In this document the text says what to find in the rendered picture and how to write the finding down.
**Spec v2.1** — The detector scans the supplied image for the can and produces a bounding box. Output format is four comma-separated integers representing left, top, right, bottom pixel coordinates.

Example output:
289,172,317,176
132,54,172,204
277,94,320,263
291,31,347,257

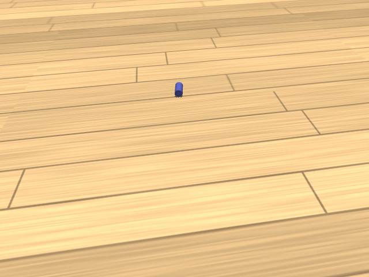
175,82,183,97

